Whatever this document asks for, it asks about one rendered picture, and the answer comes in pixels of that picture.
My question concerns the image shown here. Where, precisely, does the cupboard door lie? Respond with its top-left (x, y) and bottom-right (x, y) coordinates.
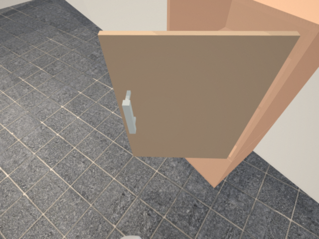
top-left (98, 31), bottom-right (300, 159)

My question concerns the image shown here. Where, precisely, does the handle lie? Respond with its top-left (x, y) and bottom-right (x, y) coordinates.
top-left (122, 91), bottom-right (136, 134)

